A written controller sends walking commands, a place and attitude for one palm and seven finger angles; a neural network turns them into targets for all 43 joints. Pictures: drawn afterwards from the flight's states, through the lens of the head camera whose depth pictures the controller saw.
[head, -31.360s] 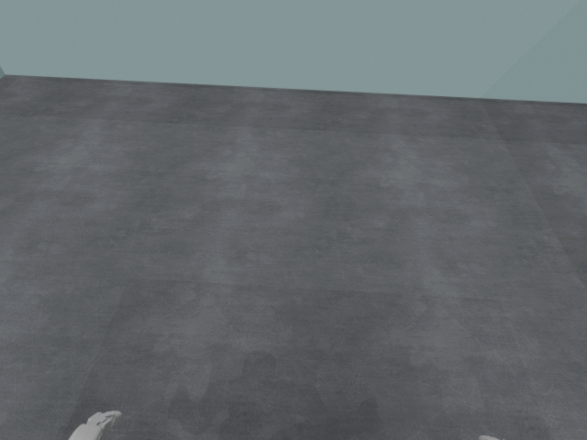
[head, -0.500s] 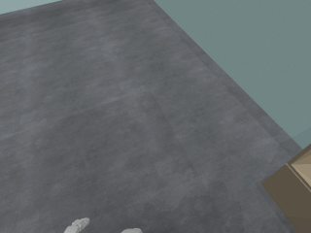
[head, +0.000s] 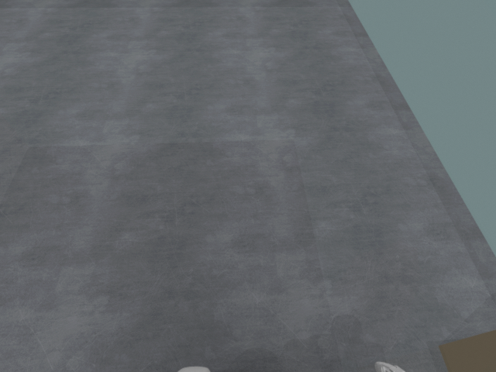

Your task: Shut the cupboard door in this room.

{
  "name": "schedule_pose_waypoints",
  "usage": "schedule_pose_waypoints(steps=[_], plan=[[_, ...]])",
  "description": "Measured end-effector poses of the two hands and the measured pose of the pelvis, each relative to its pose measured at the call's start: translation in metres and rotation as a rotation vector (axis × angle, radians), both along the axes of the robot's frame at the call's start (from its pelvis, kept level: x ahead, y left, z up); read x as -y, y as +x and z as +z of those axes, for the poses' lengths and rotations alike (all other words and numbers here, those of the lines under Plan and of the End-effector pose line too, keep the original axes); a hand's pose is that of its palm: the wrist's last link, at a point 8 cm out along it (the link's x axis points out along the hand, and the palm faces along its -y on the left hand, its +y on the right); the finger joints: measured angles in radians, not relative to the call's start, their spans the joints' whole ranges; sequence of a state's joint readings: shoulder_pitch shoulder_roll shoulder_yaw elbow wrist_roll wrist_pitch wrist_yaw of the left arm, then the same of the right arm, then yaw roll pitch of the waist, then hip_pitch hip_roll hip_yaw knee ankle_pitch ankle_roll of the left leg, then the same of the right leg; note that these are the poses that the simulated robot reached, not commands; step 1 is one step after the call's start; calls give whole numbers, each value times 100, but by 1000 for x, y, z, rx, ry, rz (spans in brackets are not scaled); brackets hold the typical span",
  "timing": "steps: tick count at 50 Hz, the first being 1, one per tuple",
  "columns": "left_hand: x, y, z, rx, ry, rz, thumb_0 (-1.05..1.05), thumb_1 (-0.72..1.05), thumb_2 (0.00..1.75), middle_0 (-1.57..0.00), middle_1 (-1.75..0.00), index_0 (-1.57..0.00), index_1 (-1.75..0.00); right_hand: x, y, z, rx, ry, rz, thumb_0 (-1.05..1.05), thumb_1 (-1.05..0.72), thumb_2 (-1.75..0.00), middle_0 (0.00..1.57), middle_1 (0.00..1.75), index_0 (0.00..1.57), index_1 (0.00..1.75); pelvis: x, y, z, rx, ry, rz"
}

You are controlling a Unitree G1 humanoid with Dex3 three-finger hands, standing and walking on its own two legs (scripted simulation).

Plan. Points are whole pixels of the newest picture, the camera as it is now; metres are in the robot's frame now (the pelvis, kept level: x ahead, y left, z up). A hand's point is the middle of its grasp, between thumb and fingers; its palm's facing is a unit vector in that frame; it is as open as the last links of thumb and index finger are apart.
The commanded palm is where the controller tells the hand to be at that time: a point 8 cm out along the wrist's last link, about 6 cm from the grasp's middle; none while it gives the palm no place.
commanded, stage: turn or walk to find it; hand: left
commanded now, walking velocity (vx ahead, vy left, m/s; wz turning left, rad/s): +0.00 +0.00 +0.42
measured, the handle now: out of the picture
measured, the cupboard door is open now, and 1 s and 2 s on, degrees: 78 78 78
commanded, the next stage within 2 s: none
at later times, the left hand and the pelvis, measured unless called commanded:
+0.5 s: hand out of the picture +0.07 +0.21 -0.15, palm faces +0.16 -0.95 -0.27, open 7.4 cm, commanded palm none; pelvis -0.01 -0.01 +0.00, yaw +11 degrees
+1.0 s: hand out of the picture -0.10 +0.17 -0.16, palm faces +0.45 -0.85 -0.27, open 7.3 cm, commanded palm none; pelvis -0.03 -0.03 +0.00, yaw +25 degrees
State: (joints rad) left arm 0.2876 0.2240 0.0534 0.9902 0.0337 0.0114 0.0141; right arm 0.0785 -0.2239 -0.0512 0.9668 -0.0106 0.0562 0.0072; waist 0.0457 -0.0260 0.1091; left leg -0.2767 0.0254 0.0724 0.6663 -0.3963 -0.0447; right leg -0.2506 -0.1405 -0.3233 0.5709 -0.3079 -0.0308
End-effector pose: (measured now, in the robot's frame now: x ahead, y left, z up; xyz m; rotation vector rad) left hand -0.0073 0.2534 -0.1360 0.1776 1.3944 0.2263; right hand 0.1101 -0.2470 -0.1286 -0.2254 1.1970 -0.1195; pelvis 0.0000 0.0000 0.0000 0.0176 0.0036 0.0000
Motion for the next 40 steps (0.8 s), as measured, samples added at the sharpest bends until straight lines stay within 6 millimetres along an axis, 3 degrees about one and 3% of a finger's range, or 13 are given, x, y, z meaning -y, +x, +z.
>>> schedule_pose_waypoints(steps=[5, 13, 19, 26, 33, 40], plan=[[-26, -17, -15, -23, -13, 63, 1, 91, 90, -20, -30, -20, -30, -30, 20, 12, 74, -23, 73, 0, -91, -90, 20, 30, 20, 30, -17, -4, -4, 12, -13, 41], [-38, 11, 2, 89, -17, 83, 1, 91, 90, -20, -30, -20, -30, -46, 2, 20, 27, -22, 95, 0, -91, -90, 20, 30, 20, 30, -26, -8, 11, 4, -40, 101], [-29, 36, 10, 152, 3, 67, 1, 91, 90, -20, -30, -20, -30, -35, -26, 9, -43, -2, 72, 0, -90, -90, 21, 30, 20, 30, -15, -10, 10, -6, -30, 138], [4, 62, 19, 243, 45, 53, 1, 91, 90, -20, -30, -20, -30, 3, -58, -20, -148, 29, 54, 0, -90, -90, 21, 30, 20, 30, 16, -12, -1, -20, 5, 194], [37, 34, 34, 240, 71, 117, 1, 91, 90, -20, -30, -20, -30, 30, -50, -25, -194, 44, 104, 0, -91, -90, 20, 30, 20, 30, 37, -14, 6, -1, 31, 268], [54, -14, 32, 187, 61, 232, 1, 91, 90, -20, -30, -20, -30, 33, -21, -18, -185, 28, 201, 0, -91, -90, 20, 30, 20, 30, 46, -14, 10, -2, 44, 343]])
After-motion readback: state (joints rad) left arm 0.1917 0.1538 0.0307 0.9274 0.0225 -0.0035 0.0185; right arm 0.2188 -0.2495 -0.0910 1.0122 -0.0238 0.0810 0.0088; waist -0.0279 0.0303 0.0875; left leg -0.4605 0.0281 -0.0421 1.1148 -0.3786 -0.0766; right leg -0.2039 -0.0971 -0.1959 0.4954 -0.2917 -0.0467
